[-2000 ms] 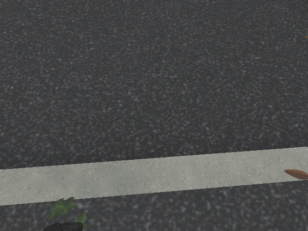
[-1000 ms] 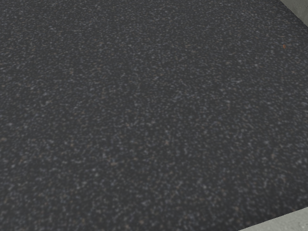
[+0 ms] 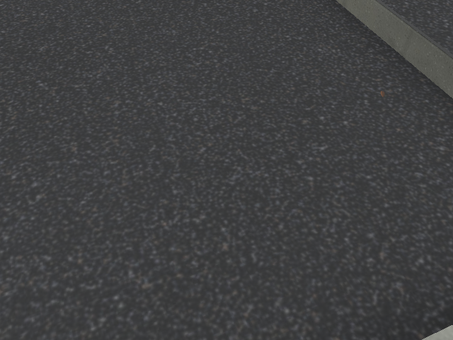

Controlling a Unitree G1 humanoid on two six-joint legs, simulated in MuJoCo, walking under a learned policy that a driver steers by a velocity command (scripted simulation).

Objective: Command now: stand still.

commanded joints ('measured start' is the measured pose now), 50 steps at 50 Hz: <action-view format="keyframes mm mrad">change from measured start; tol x32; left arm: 1 -6 104 15 -18 -2 -7 6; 50 351 86 -2 -10 -11 -53 29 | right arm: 1 39 -104 -17 -20 0 -3 -2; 45 -265 -81 -46 -296 0 -70 152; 50 71 -131 -61 -130 20 -82 126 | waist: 1 -5 6 -35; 20 52 91 26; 23 153 -307 -110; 50 29 47 -26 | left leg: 1 -116 54 -55 -121 121 38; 7 -110 50 -52 -129 141 37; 12 -61 250 -349 -318 -485 194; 19 -67 221 -212 -227 -99 164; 25 -629 62 -126 709 -108 81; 50 -116 89 -19 -269 970 -19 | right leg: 1 142 -39 54 -38 147 -39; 16 -372 -78 11 317 -300 -78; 21 300 7 -60 54 -63 -80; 24 431 -373 620 -263 -381 -292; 31 237 -216 158 -283 257 -218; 50 103 -106 52 723 -6 -80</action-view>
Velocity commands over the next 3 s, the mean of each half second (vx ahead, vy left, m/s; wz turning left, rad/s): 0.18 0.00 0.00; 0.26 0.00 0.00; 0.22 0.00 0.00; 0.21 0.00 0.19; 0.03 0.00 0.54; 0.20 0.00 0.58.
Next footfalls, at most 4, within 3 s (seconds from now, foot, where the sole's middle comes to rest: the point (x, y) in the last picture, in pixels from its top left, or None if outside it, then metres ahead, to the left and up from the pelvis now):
1.02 left None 0.52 0.13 -0.96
1.54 right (267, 332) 0.60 -0.11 -0.96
2.00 left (203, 284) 0.77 0.11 -0.96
2.42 right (260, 267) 0.84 -0.10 -0.96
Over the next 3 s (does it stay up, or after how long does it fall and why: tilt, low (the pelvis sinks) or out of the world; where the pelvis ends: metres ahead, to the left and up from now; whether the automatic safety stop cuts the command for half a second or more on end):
stays up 0.77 0.07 -0.18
